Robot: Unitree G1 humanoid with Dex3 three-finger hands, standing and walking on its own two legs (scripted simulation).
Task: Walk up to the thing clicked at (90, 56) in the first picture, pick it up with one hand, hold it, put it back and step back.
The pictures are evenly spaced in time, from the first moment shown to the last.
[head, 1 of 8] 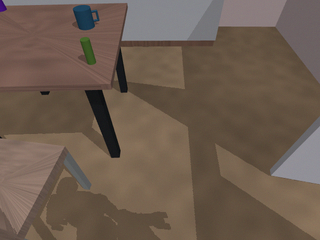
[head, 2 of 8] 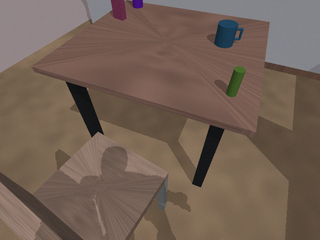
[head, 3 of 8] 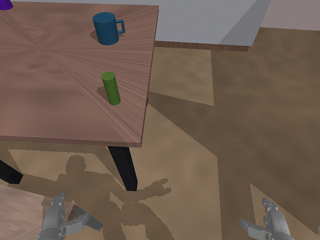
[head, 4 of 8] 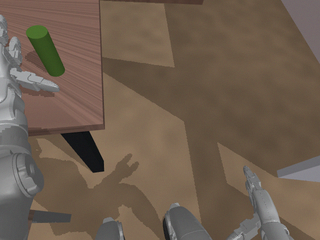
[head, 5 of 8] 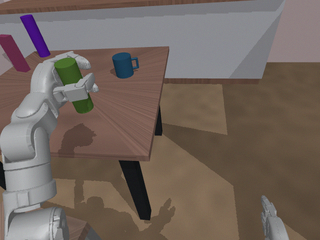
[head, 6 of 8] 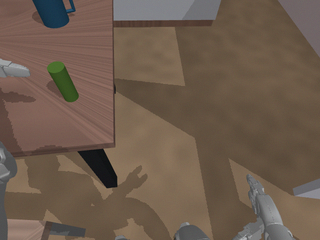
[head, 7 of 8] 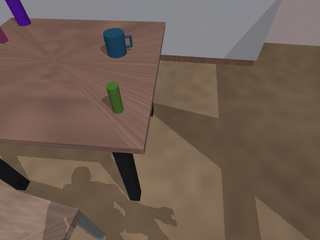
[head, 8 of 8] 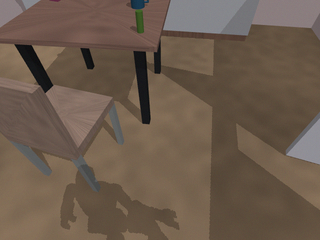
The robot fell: no
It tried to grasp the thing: yes
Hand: left
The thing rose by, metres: 0.25
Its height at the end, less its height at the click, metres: +0.00
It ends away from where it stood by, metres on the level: 0.01
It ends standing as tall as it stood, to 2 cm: yes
